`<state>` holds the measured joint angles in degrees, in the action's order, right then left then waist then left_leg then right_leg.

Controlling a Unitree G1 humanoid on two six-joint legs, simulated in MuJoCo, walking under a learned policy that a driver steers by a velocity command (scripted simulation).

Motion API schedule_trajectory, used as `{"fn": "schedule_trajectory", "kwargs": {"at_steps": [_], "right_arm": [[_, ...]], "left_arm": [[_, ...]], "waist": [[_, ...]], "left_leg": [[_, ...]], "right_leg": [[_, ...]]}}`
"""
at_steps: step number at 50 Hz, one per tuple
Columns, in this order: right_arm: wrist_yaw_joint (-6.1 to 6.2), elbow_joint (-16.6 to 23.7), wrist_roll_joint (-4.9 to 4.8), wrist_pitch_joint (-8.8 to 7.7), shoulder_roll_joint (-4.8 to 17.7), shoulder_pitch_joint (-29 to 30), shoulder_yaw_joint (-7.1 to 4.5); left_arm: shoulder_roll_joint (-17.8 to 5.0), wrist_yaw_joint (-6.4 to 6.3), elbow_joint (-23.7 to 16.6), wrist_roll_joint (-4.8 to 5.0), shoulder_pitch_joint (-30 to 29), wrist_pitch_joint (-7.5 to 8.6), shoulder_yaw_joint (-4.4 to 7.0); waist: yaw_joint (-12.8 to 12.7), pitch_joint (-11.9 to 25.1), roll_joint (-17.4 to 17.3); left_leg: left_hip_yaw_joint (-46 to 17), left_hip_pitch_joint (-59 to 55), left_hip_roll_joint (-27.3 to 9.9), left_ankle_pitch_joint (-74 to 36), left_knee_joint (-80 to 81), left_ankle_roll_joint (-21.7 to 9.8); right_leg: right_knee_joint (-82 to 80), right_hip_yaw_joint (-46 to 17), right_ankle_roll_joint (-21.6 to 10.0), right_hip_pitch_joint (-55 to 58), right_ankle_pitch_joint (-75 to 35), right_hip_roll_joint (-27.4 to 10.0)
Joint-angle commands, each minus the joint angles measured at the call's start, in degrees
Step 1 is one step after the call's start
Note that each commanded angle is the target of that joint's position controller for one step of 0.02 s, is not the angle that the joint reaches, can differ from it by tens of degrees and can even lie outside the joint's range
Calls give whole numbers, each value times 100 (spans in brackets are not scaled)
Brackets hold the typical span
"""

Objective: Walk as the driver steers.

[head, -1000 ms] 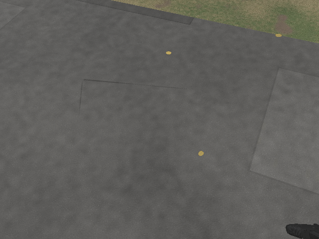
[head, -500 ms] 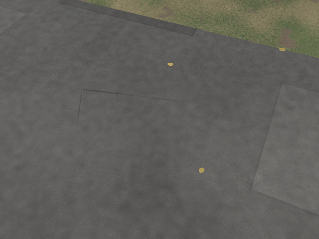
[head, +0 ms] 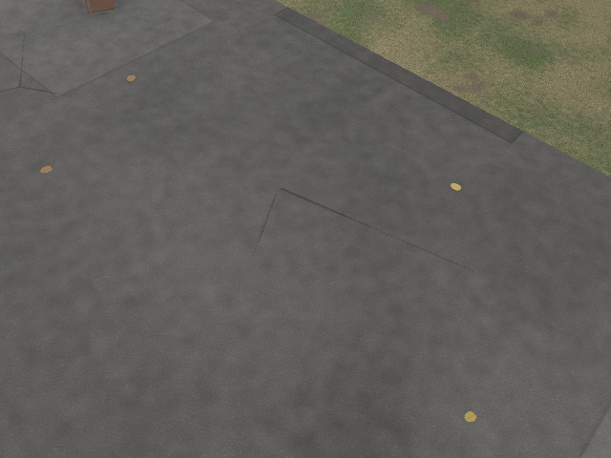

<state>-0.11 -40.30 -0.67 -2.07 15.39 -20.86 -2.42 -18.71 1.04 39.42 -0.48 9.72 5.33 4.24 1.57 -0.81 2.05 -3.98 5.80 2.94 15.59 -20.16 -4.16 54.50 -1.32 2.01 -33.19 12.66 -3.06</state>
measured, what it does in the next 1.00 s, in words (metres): walks ahead, turning right: right foot, then left foot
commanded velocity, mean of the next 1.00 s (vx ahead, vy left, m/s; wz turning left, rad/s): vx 0.48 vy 0.00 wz -0.17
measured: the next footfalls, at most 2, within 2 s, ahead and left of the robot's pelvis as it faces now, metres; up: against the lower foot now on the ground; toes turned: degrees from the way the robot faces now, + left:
right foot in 0.26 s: +0.31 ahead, -0.12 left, +0.00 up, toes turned +7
left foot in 0.70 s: +0.53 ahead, +0.13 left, +0.00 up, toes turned -8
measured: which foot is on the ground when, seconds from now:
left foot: down 0.00-0.26, up 0.28-0.68, down 0.70-1.00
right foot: up 0.00-0.24, down 0.26-0.70, up 0.72-1.00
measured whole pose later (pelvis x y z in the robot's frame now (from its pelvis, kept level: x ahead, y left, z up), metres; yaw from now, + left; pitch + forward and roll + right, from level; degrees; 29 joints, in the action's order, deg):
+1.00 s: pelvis +0.51 +0.02 +0.00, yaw -15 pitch +1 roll +2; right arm 0.0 -44.8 0.5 -5.3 16.0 -19.7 -3.7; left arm -18.5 0.9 37.4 1.3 10.7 1.1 4.1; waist 4.0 -1.8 2.9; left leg 7.3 3.8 1.1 12.8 -15.9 -1.5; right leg 55.0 -3.7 1.4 -38.6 8.1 -4.8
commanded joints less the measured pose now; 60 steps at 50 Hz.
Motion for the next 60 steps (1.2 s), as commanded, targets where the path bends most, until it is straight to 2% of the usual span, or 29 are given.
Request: {"fn": "schedule_trajectory", "kwargs": {"at_steps": [1,4,7,10,12,13,14,15,16,18,20,22,26,30,33,34,35,36,37,38,39,40,42,47,52,56,58,59,60], "right_arm": [[139,404,-20,-95,1147,237,-327],[172,243,-64,-88,1190,-62,-345],[161,55,-97,-98,1141,-283,-330],[152,-36,-62,-57,1170,-278,-359],[140,-15,1,-13,1061,-202,-304],[151,110,97,4,825,-222,-196],[137,185,-23,-75,268,-1024,-45],[111,152,-90,-161,721,-785,-85],[72,273,-168,-215,1037,-63,-178],[41,441,12,-359,919,648,-143],[4,449,81,-388,767,554,-128],[-7,451,127,-358,609,527,-68],[-33,663,136,-391,395,1359,65],[-77,785,30,-452,599,1838,-9],[-61,762,-17,-486,788,1599,-138],[-35,664,-10,-492,863,1220,-208],[10,592,45,-507,1076,582,-302],[58,523,132,-457,1449,-80,-386],[-33,378,156,-390,1635,-248,-440],[-54,463,94,-392,1110,78,-326],[-43,458,69,-380,850,289,-258],[-45,450,120,-378,719,532,-214],[-17,363,167,-395,590,713,-189],[16,67,110,-465,806,569,-299],[58,-159,62,-372,1061,449,-356],[59,-361,-46,-258,1241,202,-412],[85,-377,-82,-185,1405,221,-459],[108,-371,-104,-143,1502,233,-488],[131,-344,-131,-103,1518,300,-485]], "left_arm": [[-230,21,-531,-3,-815,110,12],[-135,104,-617,78,-1272,133,-65],[-263,167,-651,117,-1373,182,-36],[-469,159,-607,119,-1100,209,53],[-764,80,-342,108,-23,198,223],[-1008,53,-221,29,959,182,266],[-1460,107,43,-23,1524,149,379],[-878,166,66,142,1441,169,220],[-609,137,25,177,1006,135,134],[-498,94,-61,81,578,39,80],[-435,41,-114,30,477,28,42],[-477,-14,-73,117,507,25,55],[-783,-122,-3,178,648,-41,160],[-843,-156,96,248,1049,-140,194],[-763,-164,75,228,1030,-210,189],[-600,-160,57,201,1036,-228,144],[-283,-137,-5,150,1031,-218,35],[205,-145,-147,76,1270,-198,-106],[-15,-153,-334,292,1728,-151,-94],[-501,-179,-183,353,1531,-193,29],[-622,-166,-216,291,1108,-228,71],[-543,-164,-204,233,960,-251,74],[-413,-106,-283,218,778,-302,89],[-100,-39,-533,172,280,-386,-3],[24,137,-751,173,-518,-308,-100],[-47,261,-1009,202,-1023,-303,-94],[-216,285,-1063,176,-899,-332,-11],[-378,274,-1013,158,-556,-360,77],[-611,236,-831,166,211,-388,222]], "waist": [[75,-274,-672],[290,-319,-799],[304,-370,-826],[119,-299,-1009],[-462,509,-997],[-844,1415,-587],[-473,2206,1368],[-587,1914,1182],[-621,937,707],[-435,179,-75],[-182,171,152],[-95,133,269],[-326,-109,258],[-467,-20,261],[-204,55,360],[-4,191,355],[318,638,88],[386,1315,-1149],[120,1460,-2435],[188,808,-1505],[212,334,-1092],[104,196,-791],[-25,-7,-908],[1,-128,-621],[255,-324,-496],[315,-462,-503],[110,-225,-662],[-126,52,-754],[-587,477,-690]], "left_leg": [[-1079,47,-1098,-1221,885,-888],[-1007,314,-1098,-1066,860,-778],[-1239,8,-1366,-1157,731,-693],[-1313,-523,-1530,-2269,299,-563],[-883,-489,-1120,-4020,-1163,-347],[-703,418,-814,-3067,-2737,-173],[-350,2525,252,551,-4985,321],[-724,3275,112,1592,-5550,309],[-535,3640,-244,1150,-5656,270],[-266,3467,-624,516,-5007,240],[-229,3017,-771,250,-4432,313],[-62,2835,-767,343,-3764,478],[102,2252,-573,-877,-2049,704],[-48,1676,-352,-1641,-1200,752],[-50,1060,-362,-1239,-850,551],[9,493,-400,-1053,-692,423],[-414,-454,-905,-699,-571,164],[-1967,-1860,-2092,38,-284,-251],[-4245,-2101,-2839,1695,408,-881],[-3855,-1610,-2590,2217,582,-780],[-2821,-1113,-2320,1504,542,-610],[-2137,-698,-2044,668,596,-522],[-1217,-211,-1754,-404,808,-476],[-229,-241,-1809,-1595,1121,-677],[681,-376,-1728,-1929,1175,-531],[1049,-894,-1890,-2499,930,-376],[1289,-1104,-1898,-4237,304,-254],[1401,-1131,-1868,-5182,-332,-195],[1561,-843,-1737,-5547,-1364,-69]], "right_leg": [[-1183,-6,190,-488,-940,136],[-2066,60,210,52,-1512,283],[-2464,-87,18,247,-1675,243],[-2619,15,-274,529,-1066,298],[-2757,304,-645,2066,-1025,455],[-2474,-649,-1074,3731,-919,-366],[-3147,-3691,-2102,5526,580,-1701],[-3917,-4643,-2081,5415,1542,-1735],[-3947,-3719,-1852,4655,1436,-1554],[-4075,-2653,-1696,3348,161,-1072],[-4289,-2270,-1697,2827,-470,-777],[-4430,-1947,-1794,2455,-730,-698],[-4485,-1410,-1601,1694,-696,-432],[-4128,-1682,-1346,1773,-325,-504],[-3565,-2008,-1098,1899,15,-528],[-3172,-1958,-966,1767,18,-351],[-2072,-1651,-754,1432,196,-9],[-137,-895,-425,281,1723,620],[1208,-651,-339,-1013,2304,627],[1768,-823,-271,-1300,1695,278],[1811,-686,-246,-1310,1191,131],[1672,-645,-209,-1083,800,-32],[1345,-594,-168,-775,404,-259],[464,-478,-29,-989,-228,-331],[-1074,-53,-143,-647,-1319,-253],[-1717,251,-417,-506,-1005,-126],[-1850,546,-653,34,-464,183],[-1867,699,-795,582,-200,409],[-2146,783,-993,1659,-354,652]]}}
